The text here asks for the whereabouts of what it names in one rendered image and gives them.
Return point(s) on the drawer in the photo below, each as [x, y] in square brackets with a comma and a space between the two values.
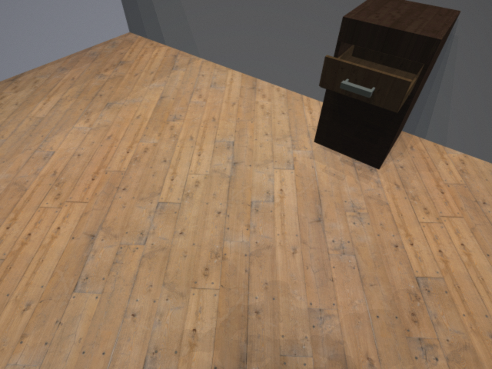
[393, 78]

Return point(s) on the cabinet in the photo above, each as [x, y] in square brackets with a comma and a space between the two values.
[401, 28]

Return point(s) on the handle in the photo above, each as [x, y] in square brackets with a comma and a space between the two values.
[356, 88]

